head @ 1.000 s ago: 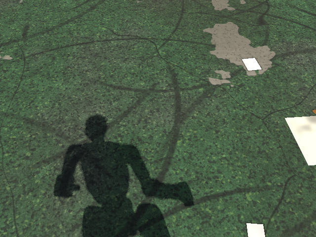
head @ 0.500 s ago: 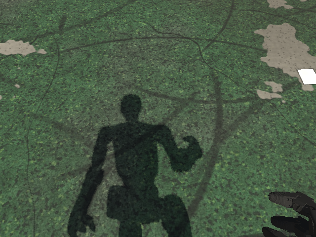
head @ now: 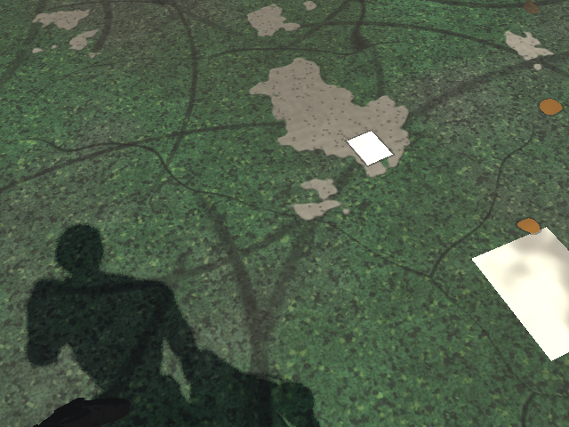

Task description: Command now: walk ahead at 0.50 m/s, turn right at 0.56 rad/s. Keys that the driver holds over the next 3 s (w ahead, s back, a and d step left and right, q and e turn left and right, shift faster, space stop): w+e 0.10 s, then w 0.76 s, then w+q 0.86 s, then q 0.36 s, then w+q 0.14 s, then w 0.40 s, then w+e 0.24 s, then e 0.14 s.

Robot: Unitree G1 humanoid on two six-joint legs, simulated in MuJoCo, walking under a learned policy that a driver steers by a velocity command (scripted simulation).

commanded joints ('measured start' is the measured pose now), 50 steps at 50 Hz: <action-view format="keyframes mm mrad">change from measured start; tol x32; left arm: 1 333 370 116 9 -10 0 28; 50 39 121 29 -33 15 -86 19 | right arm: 1 66 -4 25 -151 -43 -37 4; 20 -390 -69 31 -218 -14 -68 49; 27 112 -243 -33 -101 -29 -66 51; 50 32 -177 -6 -5 3 -4 2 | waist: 1 81 -264 -357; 21 136 -59 4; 27 -7 363 -441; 50 75 100 -74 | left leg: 1 -750 -100 -176 845 -114 13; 15 -631 4 -298 158 614 -7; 22 -670 -30 -309 1 480 76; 25 -250 -45 -281 -9 487 162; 27 316 313 -992 -126 231 379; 35 -203 138 -522 -326 504 298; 50 -73 131 -437 -106 791 201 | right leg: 1 923 -276 747 -176 -223 -305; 10 336 -151 314 -407 280 -184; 25 486 -120 222 17 538 -22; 27 -82 122 177 620 -437 80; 28 -198 59 242 702 -429 76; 50 172 2 60 -168 85 63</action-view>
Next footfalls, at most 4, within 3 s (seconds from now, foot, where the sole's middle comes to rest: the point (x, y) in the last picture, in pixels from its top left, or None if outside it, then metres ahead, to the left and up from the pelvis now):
0.50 left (253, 405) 0.49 0.09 -0.75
1.02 right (362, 297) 0.75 -0.19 -0.75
1.56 left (255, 218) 1.02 0.08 -0.75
2.00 right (283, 143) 1.31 -0.01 -0.75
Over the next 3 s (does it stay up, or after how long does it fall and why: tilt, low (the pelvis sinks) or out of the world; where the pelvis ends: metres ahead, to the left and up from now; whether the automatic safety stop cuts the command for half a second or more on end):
stays up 1.41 0.21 0.01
